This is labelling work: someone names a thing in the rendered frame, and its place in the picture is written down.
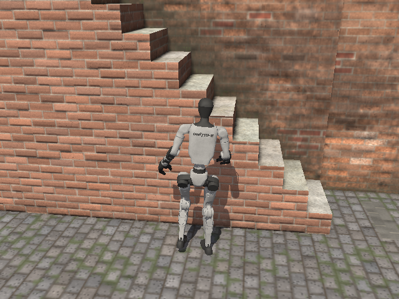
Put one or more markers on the stairs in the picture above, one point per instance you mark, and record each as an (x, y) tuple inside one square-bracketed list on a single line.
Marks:
[(90, 103)]

